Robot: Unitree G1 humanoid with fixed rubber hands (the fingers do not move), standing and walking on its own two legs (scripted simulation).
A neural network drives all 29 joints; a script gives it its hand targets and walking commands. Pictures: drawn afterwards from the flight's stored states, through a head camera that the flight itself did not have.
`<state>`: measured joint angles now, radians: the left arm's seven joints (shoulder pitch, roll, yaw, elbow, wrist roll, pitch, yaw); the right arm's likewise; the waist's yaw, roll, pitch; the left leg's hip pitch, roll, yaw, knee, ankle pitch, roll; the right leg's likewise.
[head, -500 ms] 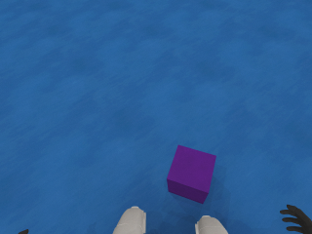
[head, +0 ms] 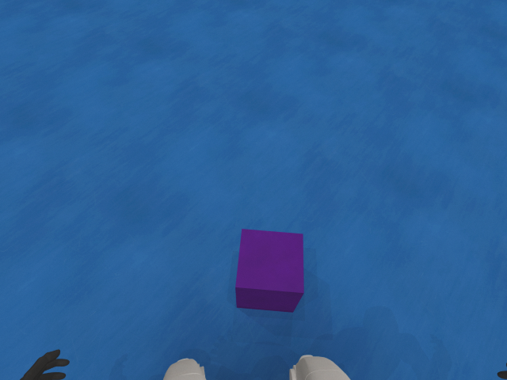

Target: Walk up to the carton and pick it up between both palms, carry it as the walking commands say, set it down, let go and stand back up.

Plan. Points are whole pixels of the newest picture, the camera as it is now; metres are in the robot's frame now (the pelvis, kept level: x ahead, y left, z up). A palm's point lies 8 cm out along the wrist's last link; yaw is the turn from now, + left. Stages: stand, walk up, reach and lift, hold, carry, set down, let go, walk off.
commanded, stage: walk up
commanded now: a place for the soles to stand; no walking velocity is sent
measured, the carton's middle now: (268, 272) +0.48 -0.06 -0.61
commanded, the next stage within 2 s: none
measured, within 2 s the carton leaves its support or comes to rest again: neither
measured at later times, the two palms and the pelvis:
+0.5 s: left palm (81, 366) +0.15 +0.27 -0.08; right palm out of the picture +0.07 -0.39 -0.07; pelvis +0.02 -0.04 +0.01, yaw -6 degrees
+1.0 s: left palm (100, 320) +0.21 +0.25 -0.06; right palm out of the picture +0.08 -0.37 -0.06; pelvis +0.03 -0.04 +0.03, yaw -7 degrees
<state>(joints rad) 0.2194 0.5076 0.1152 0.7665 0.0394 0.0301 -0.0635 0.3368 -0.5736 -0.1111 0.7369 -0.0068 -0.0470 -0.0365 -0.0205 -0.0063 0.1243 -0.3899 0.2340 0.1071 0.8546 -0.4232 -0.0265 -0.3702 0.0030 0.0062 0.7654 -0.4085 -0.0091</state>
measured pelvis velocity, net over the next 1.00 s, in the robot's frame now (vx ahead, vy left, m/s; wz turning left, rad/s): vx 0.03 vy -0.04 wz -0.13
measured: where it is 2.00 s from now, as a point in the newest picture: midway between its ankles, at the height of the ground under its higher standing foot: outside the picture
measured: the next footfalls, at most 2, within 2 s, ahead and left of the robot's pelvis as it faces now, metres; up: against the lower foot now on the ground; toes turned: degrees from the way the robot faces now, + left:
left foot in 0.18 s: +0.10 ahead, +0.11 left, +0.00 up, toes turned +0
